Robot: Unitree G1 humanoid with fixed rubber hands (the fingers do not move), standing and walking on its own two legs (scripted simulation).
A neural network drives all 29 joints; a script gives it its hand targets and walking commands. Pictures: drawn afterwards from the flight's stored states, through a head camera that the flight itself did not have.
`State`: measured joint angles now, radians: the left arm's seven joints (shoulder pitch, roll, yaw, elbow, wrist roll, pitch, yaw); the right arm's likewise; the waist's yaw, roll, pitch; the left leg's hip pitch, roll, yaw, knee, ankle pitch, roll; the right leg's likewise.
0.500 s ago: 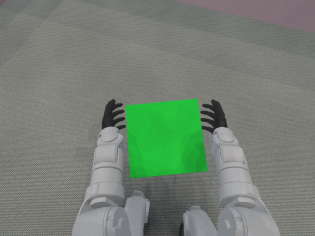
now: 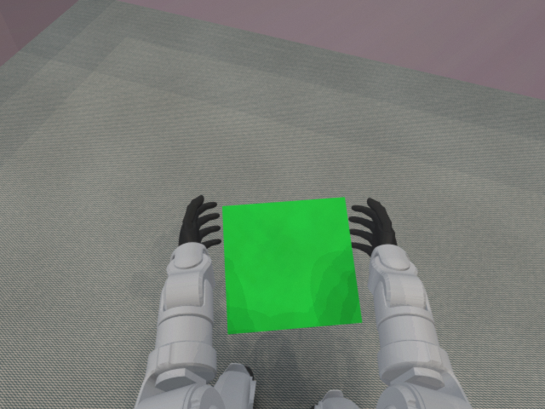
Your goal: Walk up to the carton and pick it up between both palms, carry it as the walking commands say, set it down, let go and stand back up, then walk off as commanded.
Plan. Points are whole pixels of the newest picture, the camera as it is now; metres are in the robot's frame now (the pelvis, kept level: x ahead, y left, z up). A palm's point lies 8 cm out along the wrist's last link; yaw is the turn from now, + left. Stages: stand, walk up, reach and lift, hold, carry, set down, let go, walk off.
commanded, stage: reach and lift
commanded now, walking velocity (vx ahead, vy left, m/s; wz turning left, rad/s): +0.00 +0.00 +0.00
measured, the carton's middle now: (287, 265) +0.37 +0.03 -0.12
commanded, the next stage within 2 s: none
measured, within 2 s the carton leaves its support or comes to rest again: neither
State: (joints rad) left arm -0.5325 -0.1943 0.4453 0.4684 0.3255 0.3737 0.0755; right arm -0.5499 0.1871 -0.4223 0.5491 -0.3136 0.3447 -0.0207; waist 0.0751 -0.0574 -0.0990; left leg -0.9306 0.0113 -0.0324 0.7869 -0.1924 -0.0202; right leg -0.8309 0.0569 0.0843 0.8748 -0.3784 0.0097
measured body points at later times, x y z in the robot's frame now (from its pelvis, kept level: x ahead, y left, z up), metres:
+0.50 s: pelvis +0.02 +0.00 +0.04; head +0.05 +0.02 +0.49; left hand +0.35 +0.19 +0.05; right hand +0.37 -0.11 +0.05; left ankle +0.10 +0.13 -0.69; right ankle +0.02 -0.13 -0.69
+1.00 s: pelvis +0.04 +0.00 +0.06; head +0.00 +0.01 +0.50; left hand +0.34 +0.17 +0.11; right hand +0.36 -0.12 +0.10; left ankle +0.10 +0.13 -0.69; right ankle +0.02 -0.13 -0.69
